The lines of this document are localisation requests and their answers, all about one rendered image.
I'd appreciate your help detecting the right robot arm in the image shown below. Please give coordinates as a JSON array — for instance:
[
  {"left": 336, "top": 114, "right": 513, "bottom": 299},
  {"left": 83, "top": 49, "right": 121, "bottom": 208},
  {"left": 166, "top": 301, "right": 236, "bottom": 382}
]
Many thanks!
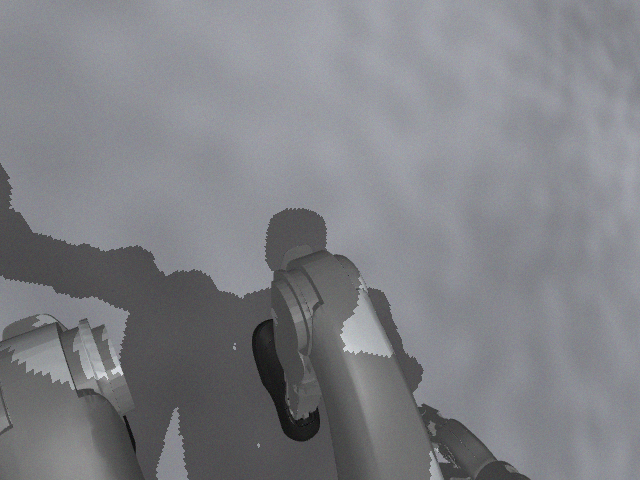
[{"left": 475, "top": 461, "right": 531, "bottom": 480}]

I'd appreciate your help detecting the right robot hand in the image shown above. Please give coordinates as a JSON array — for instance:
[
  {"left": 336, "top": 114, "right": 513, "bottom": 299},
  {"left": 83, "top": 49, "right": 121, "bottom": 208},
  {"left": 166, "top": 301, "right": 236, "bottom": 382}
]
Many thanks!
[{"left": 418, "top": 404, "right": 498, "bottom": 480}]

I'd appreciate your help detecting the right robot foot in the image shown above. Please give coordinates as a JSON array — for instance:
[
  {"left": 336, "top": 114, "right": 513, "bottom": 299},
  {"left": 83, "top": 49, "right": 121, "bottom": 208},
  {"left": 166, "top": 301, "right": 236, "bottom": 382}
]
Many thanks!
[{"left": 252, "top": 319, "right": 320, "bottom": 442}]

